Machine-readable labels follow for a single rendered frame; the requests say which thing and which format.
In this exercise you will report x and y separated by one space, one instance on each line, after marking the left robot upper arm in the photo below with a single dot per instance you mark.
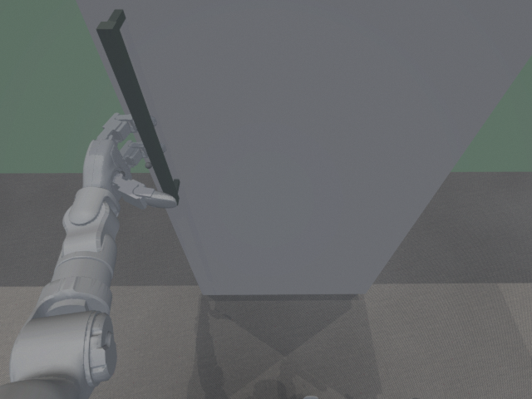
62 357

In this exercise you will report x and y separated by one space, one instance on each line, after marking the fridge door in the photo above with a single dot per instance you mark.
309 135

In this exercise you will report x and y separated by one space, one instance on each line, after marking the handle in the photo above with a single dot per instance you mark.
114 46

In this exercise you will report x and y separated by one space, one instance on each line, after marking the robot left forearm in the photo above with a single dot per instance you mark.
82 277

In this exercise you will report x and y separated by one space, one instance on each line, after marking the robot left hand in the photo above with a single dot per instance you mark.
104 161

